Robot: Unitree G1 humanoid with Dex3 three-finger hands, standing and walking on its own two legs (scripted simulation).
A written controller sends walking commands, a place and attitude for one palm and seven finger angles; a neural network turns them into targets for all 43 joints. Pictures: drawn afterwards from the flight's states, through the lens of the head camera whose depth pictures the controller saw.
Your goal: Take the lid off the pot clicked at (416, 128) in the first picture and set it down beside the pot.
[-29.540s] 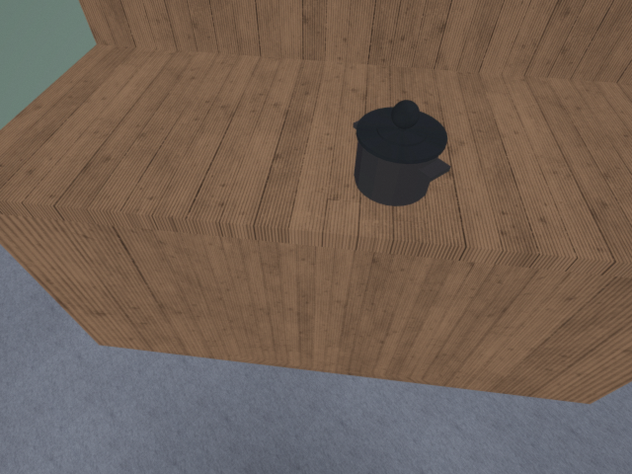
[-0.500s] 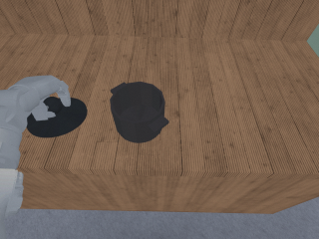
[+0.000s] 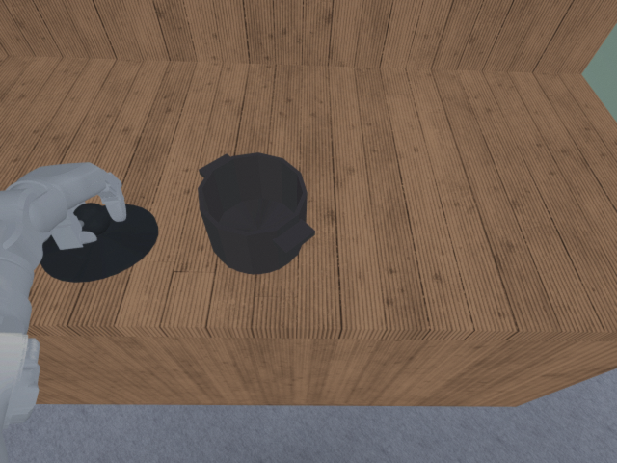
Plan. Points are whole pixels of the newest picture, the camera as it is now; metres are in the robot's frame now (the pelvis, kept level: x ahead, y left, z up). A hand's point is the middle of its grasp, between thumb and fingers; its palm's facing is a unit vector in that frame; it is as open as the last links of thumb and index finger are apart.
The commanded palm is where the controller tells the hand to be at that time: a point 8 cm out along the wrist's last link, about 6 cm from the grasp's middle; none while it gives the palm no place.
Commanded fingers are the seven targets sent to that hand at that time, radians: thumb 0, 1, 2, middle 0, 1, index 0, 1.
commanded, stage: lower the lid onto the table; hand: left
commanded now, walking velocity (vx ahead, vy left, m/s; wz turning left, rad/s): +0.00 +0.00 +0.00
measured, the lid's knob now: (91, 219) +0.44 +0.31 +0.03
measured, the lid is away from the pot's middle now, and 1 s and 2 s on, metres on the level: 0.23 0.24 0.24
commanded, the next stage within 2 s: open the fingers wide in 0.14 s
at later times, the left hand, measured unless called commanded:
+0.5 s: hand (78, 234) +0.40 +0.31 +0.04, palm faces -0.44 -0.07 -0.90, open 7.4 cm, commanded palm +0.43 +0.31 +0.10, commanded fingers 0.00 0.39 0.91 -0.67 -0.91 -0.70 -0.94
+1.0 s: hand (73, 226) +0.41 +0.32 +0.05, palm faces -0.45 -0.08 -0.89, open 9.3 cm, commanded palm +0.44 +0.31 +0.10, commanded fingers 0.00 0.02 0.62 -0.35 -0.89 -0.35 -0.89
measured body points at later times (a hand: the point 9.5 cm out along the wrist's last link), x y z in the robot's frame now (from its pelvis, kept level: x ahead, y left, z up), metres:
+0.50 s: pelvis -0.01 -0.01 -0.01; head +0.06 +0.00 +0.44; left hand +0.42 +0.31 +0.10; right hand +0.04 -0.29 -0.13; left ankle +0.00 +0.05 -0.74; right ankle +0.00 -0.15 -0.74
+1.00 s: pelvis -0.01 +0.00 -0.01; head +0.06 +0.02 +0.43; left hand +0.43 +0.32 +0.10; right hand +0.03 -0.29 -0.13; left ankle +0.00 +0.05 -0.74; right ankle +0.00 -0.15 -0.74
